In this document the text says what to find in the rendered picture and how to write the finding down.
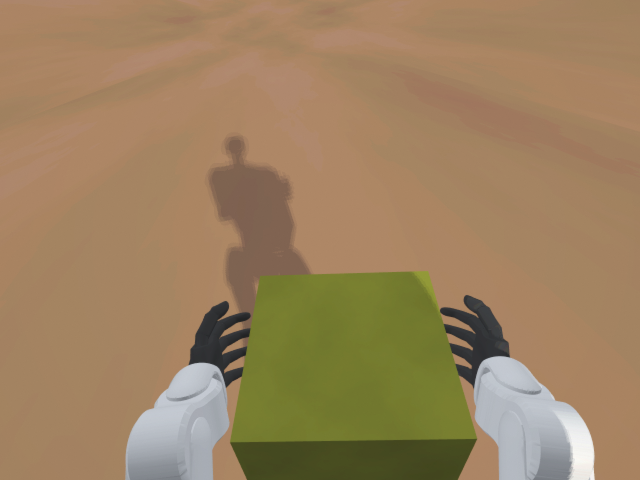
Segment left robot hand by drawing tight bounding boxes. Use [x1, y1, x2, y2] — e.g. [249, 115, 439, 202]
[189, 301, 251, 388]

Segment carton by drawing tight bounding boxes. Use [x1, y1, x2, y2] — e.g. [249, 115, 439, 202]
[230, 271, 477, 480]

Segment right robot forearm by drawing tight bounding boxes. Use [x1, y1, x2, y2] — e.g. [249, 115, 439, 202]
[474, 356, 595, 480]

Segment right robot hand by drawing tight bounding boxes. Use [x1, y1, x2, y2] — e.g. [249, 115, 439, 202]
[440, 295, 510, 389]

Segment left robot forearm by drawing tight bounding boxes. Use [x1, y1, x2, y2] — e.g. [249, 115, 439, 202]
[125, 363, 229, 480]

